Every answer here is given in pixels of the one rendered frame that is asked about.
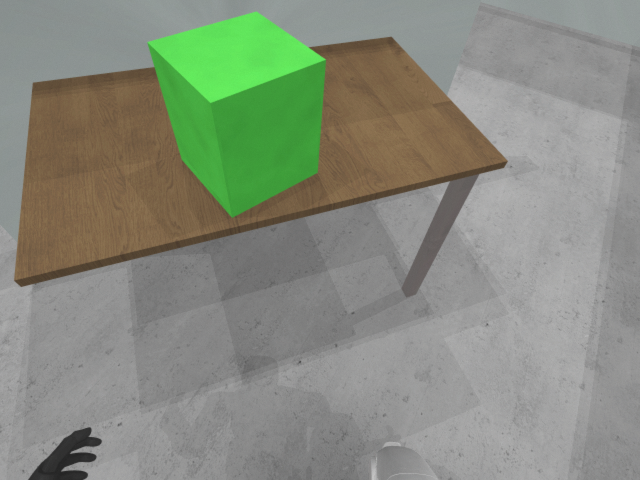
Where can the right robot thigh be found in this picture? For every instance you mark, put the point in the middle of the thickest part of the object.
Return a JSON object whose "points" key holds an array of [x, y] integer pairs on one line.
{"points": [[399, 463]]}

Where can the table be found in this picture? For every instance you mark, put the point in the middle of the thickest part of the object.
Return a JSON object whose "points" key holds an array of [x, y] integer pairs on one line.
{"points": [[104, 181]]}

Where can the robot left hand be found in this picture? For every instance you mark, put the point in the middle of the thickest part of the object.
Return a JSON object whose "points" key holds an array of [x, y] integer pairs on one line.
{"points": [[51, 467]]}

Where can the carton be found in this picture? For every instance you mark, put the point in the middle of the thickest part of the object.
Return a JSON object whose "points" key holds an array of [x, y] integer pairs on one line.
{"points": [[245, 101]]}

